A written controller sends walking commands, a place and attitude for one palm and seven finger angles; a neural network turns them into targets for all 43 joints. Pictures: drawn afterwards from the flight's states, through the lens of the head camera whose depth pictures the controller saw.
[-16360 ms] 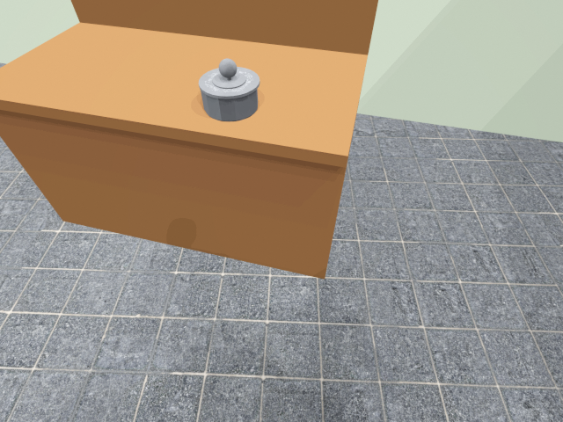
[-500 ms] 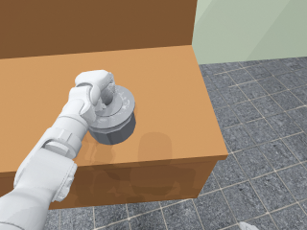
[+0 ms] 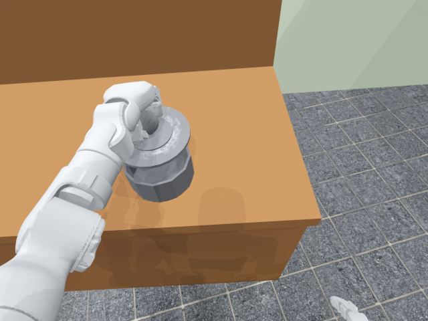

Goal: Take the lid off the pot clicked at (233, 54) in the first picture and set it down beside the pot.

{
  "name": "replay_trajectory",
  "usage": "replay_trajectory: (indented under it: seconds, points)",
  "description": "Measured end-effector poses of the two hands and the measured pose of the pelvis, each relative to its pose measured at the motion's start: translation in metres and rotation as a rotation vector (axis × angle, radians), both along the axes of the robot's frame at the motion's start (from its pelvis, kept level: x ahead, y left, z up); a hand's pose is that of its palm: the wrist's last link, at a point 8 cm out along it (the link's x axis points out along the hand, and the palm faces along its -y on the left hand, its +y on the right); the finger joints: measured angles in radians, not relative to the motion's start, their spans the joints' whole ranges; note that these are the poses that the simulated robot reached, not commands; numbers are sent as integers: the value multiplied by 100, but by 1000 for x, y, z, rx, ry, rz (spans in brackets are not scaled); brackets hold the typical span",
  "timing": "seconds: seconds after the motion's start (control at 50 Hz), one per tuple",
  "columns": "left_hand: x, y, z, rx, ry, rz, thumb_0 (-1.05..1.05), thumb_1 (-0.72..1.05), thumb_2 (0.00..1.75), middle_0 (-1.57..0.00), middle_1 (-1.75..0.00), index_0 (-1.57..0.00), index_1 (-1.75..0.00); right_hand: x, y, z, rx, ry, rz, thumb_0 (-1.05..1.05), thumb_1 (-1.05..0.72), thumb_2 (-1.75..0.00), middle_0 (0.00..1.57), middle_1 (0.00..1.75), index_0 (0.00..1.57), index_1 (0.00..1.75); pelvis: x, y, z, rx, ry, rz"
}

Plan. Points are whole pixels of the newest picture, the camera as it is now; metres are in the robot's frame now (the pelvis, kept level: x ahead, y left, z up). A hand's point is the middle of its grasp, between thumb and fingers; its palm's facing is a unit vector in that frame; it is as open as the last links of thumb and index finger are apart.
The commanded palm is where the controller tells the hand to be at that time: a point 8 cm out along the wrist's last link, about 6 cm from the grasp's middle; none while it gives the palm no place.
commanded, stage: lift the lid straight up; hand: left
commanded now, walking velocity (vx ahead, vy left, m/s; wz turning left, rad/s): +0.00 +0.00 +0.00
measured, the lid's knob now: (146, 122) +0.49 +0.14 +0.10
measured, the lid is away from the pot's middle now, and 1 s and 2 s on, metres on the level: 0.01 0.02 0.11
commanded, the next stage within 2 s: move the lid sideways beside the pot in 0.96 s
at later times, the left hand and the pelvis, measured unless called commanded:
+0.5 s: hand (132, 107) +0.46 +0.14 +0.17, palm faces -0.24 -0.06 -0.97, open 8.5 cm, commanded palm +0.45 +0.14 +0.24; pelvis -0.01 +0.01 +0.00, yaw +0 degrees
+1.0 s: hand (121, 97) +0.47 +0.15 +0.19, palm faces -0.26 -0.05 -0.96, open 8.5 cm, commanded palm +0.46 +0.15 +0.26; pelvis -0.01 +0.01 +0.00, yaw +1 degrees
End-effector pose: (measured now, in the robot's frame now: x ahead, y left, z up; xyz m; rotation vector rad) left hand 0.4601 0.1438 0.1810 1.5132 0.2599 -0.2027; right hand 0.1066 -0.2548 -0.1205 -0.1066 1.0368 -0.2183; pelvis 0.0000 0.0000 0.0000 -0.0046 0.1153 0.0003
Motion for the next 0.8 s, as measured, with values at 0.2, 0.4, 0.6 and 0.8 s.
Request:
replay_trajectory:
  seconds: [0.2,0.4,0.6,0.8]
  points:
    - [0,-1,16,4,-20,-2,-3,14,86,-73,-102,-58,-92,-3,3,-1,8,7,10,1,-90,-90,20,30,20,30,-2,3,0,0,-7,4]
    - [-4,-4,37,1,-57,-7,-3,14,86,-73,-102,-58,-92,1,10,0,24,-20,27,1,-90,-90,20,30,20,30,-4,5,1,1,-16,5]
    - [-8,3,53,4,-58,18,-3,14,86,-74,-102,-58,-92,6,13,5,17,-55,41,1,-90,-90,20,30,20,30,-9,6,1,0,-28,8]
    - [-7,13,65,11,-45,29,-3,14,86,-74,-102,-58,-92,1,10,9,-12,-58,44,1,-90,-90,20,30,20,30,-11,8,2,-2,-29,13]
